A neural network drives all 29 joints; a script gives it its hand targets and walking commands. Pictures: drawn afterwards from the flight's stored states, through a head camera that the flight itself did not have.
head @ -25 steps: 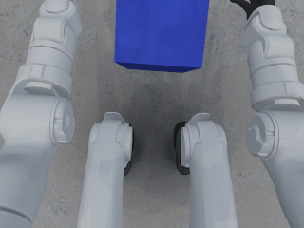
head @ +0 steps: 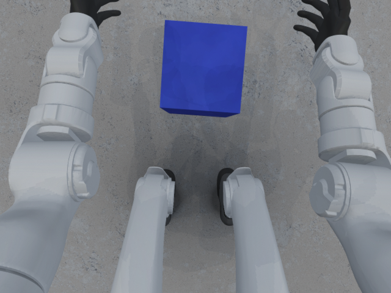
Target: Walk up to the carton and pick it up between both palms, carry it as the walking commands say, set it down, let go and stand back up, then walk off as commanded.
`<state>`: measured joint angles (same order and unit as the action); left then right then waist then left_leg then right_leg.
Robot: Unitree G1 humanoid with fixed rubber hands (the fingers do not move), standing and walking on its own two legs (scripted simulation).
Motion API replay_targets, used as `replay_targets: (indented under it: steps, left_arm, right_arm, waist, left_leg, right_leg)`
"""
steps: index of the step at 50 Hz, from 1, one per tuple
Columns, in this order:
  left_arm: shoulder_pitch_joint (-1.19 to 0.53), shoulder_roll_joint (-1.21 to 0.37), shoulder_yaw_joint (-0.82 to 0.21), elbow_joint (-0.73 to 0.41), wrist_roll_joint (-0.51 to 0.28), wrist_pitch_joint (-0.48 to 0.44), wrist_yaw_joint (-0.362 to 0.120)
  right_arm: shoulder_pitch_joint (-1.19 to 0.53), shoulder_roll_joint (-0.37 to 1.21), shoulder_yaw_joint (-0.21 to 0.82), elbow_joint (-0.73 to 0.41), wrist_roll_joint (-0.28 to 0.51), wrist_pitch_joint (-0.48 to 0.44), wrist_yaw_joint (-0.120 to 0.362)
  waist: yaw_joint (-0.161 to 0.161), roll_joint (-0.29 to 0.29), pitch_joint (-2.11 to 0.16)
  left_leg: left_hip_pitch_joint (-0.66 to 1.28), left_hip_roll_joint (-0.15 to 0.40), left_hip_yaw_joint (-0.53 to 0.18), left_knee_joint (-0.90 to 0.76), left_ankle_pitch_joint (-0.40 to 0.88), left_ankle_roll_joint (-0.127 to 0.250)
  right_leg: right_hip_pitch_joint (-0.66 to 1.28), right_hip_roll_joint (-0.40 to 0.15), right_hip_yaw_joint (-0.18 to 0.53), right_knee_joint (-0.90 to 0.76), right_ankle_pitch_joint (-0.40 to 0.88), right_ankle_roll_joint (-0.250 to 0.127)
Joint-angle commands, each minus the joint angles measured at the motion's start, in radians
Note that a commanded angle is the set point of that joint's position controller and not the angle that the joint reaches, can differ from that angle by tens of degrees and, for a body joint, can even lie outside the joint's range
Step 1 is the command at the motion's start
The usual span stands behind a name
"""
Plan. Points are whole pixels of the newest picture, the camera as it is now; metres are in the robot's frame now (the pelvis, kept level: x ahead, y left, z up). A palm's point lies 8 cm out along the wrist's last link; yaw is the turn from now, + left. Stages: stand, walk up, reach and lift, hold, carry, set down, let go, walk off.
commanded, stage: set down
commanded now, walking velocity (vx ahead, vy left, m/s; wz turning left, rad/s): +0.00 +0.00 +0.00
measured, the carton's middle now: (201, 78) +0.52 -0.01 -0.42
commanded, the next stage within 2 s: let go in 0.50 s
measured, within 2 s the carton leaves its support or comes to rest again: neither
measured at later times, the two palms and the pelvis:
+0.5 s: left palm out of the picture +0.55 +0.18 +0.02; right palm out of the picture +0.52 -0.20 +0.02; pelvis +0.02 +0.00 +0.12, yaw +0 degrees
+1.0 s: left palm out of the picture +0.40 +0.21 +0.09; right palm out of the picture +0.39 -0.23 +0.10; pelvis +0.07 +0.00 +0.19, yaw +0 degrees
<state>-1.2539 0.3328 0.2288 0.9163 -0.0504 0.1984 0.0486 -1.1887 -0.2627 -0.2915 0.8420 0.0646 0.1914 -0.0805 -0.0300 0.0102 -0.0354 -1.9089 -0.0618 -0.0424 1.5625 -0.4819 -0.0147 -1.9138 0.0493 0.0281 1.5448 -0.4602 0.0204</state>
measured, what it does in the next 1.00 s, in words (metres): rises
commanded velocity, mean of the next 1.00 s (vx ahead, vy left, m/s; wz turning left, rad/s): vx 0.00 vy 0.00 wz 0.00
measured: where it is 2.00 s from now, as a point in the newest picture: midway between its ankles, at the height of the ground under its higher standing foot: (195, 206)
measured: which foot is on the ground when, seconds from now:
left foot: down 0.00-1.00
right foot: down 0.00-1.00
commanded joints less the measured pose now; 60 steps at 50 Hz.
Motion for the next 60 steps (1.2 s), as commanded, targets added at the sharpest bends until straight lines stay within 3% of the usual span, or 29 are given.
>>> replay_targets:
  steps: [1, 15, 21, 25, 30, 35, 40, 46, 54, 60]
  left_arm:
    - [-0.244, 0.113, 0.021, -0.114, 0.014, -0.021, -0.009]
    - [-0.162, 0.058, 0.066, -0.134, 0.076, -0.054, -0.052]
    - [-0.121, 0.006, 0.123, -0.072, 0.136, -0.077, -0.067]
    - [-0.092, -0.008, 0.151, -0.072, 0.183, -0.081, -0.067]
    - [0.057, -0.015, 0.137, -0.202, 0.219, -0.080, -0.040]
    - [0.268, -0.037, 0.061, -0.375, 0.194, -0.071, -0.022]
    - [0.521, -0.056, 0.000, -0.436, 0.144, -0.087, -0.038]
    - [0.753, -0.070, -0.029, -0.388, 0.117, -0.140, -0.062]
    - [1.052, -0.066, -0.072, -0.420, 0.088, -0.201, -0.074]
    - [1.259, -0.055, -0.109, -0.498, 0.064, -0.221, -0.083]
  right_arm:
    - [-0.223, -0.110, -0.014, -0.119, -0.010, -0.020, 0.009]
    - [-0.131, -0.075, -0.066, -0.129, -0.072, -0.055, 0.050]
    - [-0.103, -0.018, -0.101, -0.071, -0.137, -0.079, 0.072]
    - [-0.072, -0.009, -0.130, -0.073, -0.187, -0.083, 0.076]
    - [0.067, -0.038, -0.119, -0.184, -0.226, -0.084, 0.085]
    - [0.275, -0.052, -0.023, -0.333, -0.209, -0.075, 0.105]
    - [0.507, -0.027, 0.058, -0.374, -0.146, -0.086, 0.134]
    - [0.716, -0.015, 0.090, -0.323, -0.108, -0.138, 0.147]
    - [1.027, -0.016, 0.148, -0.357, -0.082, -0.198, 0.142]
    - [1.222, -0.025, 0.190, -0.444, -0.061, -0.214, 0.139]
  waist:
    - [-0.009, 0.024, -1.105]
    - [-0.014, 0.036, -1.014]
    - [-0.009, 0.027, -0.860]
    - [-0.008, 0.022, -0.880]
    - [0.005, 0.021, -1.104]
    - [0.004, -0.003, -1.182]
    - [0.001, -0.013, -0.988]
    - [0.005, -0.009, -0.703]
    - [0.013, -0.015, -0.456]
    - [0.013, -0.005, -0.328]
  left_leg:
    - [0.633, -0.030, 0.086, -0.198, 0.354, -0.018]
    - [0.915, -0.011, 0.049, -0.524, 0.494, -0.030]
    - [0.891, -0.002, 0.039, -0.628, 0.469, -0.029]
    - [0.920, -0.005, 0.043, -0.643, 0.482, -0.029]
    - [1.111, -0.013, 0.046, -0.648, 0.664, -0.029]
    - [1.245, -0.013, 0.032, -0.678, 0.790, -0.025]
    - [1.214, -0.006, 0.019, -0.754, 0.712, -0.015]
    - [1.224, 0.005, 0.016, -0.861, 0.552, -0.011]
    - [1.404, 0.020, 0.013, -0.987, 0.469, -0.010]
    - [1.582, 0.019, 0.016, -1.079, 0.490, -0.013]
  right_leg:
    - [0.665, 0.033, -0.091, -0.182, 0.370, 0.024]
    - [0.868, 0.020, -0.065, -0.514, 0.484, 0.027]
    - [0.868, 0.012, -0.054, -0.611, 0.465, 0.033]
    - [0.908, 0.016, -0.051, -0.623, 0.488, 0.033]
    - [1.082, 0.026, -0.045, -0.628, 0.628, 0.020]
    - [1.242, 0.022, -0.039, -0.663, 0.746, 0.014]
    - [1.317, 0.002, -0.010, -0.728, 0.763, 0.013]
    - [1.381, -0.013, 0.010, -0.824, 0.643, 0.006]
    - [1.539, -0.020, 0.009, -0.950, 0.557, 0.005]
    - [1.682, -0.014, 0.004, -1.048, 0.557, 0.006]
